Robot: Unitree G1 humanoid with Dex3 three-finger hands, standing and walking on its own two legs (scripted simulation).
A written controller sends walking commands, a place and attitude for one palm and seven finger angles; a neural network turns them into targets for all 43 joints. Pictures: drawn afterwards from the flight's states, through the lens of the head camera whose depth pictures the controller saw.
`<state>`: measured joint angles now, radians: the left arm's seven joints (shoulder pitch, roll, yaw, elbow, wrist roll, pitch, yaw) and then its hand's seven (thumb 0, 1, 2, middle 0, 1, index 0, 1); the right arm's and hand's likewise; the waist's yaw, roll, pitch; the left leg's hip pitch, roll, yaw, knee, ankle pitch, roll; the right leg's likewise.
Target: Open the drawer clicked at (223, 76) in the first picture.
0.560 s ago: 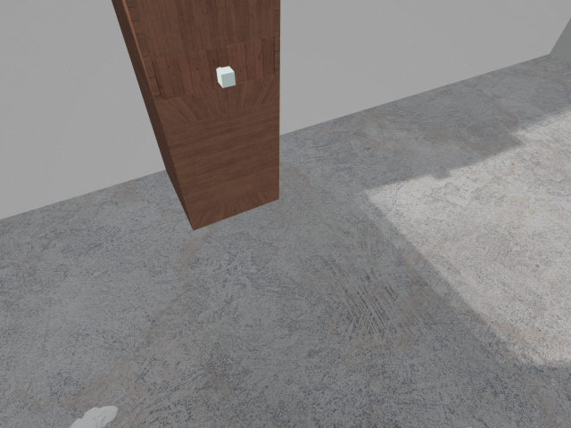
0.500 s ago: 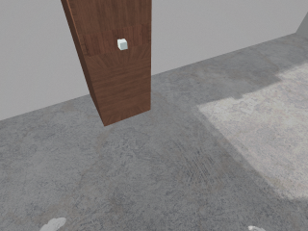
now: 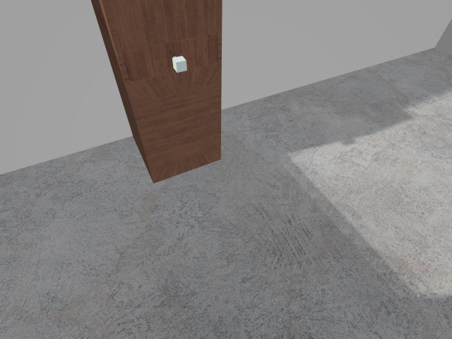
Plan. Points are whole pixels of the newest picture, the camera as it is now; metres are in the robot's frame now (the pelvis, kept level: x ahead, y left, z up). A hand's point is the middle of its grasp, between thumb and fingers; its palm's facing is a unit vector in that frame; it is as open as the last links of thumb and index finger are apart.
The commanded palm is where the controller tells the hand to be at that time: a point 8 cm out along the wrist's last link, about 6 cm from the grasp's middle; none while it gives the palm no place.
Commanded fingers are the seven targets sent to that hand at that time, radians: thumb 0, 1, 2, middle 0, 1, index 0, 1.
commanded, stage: stand and wait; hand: left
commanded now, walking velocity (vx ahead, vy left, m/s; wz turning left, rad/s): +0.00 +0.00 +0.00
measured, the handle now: (177, 62) +1.10 +0.27 -0.06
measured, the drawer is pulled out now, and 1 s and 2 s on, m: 0.00 0.00 0.00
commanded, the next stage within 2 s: look at it before walking up in 0.50 s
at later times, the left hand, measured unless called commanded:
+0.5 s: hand out of the picture +0.06 +0.24 -0.15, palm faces -0.04 -0.94 -0.33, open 7.3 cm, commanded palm none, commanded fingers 0.00 0.90 0.90 -0.20 -0.30 -0.20 -0.30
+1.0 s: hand out of the picture +0.06 +0.24 -0.15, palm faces -0.03 -0.94 -0.33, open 7.3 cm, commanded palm none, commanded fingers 0.00 0.90 0.90 -0.20 -0.30 -0.20 -0.30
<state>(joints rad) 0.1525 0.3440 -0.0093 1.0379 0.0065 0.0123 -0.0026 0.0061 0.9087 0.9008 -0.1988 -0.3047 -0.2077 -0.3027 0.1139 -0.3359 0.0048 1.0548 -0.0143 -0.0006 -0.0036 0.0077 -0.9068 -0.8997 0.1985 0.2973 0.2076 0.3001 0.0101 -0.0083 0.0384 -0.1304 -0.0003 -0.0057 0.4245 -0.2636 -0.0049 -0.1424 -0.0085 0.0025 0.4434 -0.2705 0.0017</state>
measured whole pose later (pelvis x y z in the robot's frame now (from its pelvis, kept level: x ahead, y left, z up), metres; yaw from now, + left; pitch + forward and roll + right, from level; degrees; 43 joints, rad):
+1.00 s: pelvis -0.02 -0.01 +0.00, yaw -1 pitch -2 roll +0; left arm 0.14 0.34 -0.01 1.09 0.01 0.00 -0.01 0.01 0.91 0.90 -0.20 -0.30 -0.21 -0.30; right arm 0.11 -0.34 0.01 1.11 -0.01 -0.01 0.00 0.01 -0.91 -0.90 0.20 0.30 0.21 0.30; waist 0.01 0.00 0.03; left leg -0.12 0.02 0.00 0.36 -0.21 -0.02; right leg -0.14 0.01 0.01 0.38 -0.21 -0.01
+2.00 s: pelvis +0.13 -0.06 +0.00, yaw -22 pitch +1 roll +0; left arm 0.46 0.15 0.03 1.05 0.02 -0.06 0.00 0.00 0.91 0.90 -0.20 -0.30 -0.21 -0.30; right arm 0.11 -0.20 -0.05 0.94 -0.02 0.00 0.03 0.01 -0.91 -0.90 0.19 0.30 0.20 0.30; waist 0.06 0.02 0.03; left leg -0.62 0.11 0.04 0.93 -0.19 -0.07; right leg -0.02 0.07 0.08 0.32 -0.32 -0.06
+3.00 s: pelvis +0.48 -0.26 +0.00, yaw -55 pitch +1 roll +1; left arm 0.26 0.21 0.07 0.99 0.02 -0.05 -0.01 0.00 0.93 0.90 -0.20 -0.30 -0.21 -0.30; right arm 0.13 -0.18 -0.05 0.90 -0.03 -0.02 0.00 0.01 -0.91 -0.90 0.19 0.30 0.20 0.30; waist 0.00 0.02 0.06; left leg -0.62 0.18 0.01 1.12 -0.27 -0.09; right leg -0.23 0.09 -0.03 0.48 -0.26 -0.12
